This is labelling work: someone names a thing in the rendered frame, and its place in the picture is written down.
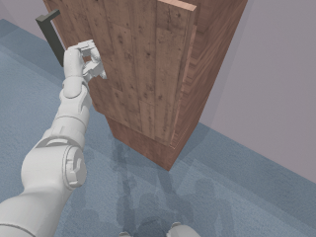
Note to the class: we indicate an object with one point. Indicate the right robot thigh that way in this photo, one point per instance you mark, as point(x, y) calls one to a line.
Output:
point(182, 231)

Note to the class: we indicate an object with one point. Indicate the cupboard door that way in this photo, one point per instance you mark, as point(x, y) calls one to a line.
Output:
point(143, 45)

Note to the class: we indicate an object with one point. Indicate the robot left upper arm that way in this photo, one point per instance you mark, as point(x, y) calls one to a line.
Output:
point(50, 175)

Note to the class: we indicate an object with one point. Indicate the left robot hand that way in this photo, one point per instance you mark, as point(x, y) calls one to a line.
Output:
point(74, 65)

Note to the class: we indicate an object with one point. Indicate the left robot forearm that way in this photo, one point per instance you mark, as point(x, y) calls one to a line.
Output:
point(71, 121)

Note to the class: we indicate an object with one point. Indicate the handle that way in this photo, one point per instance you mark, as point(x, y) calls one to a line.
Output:
point(44, 22)

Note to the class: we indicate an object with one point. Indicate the robot right shin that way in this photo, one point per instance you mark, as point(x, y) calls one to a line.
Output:
point(175, 224)

